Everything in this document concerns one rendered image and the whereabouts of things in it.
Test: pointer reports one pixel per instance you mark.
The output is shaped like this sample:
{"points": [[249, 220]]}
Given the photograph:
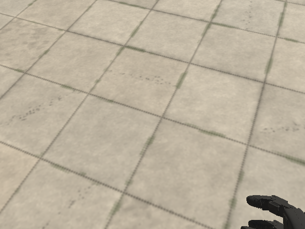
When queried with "robot right hand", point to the robot right hand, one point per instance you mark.
{"points": [[293, 218]]}

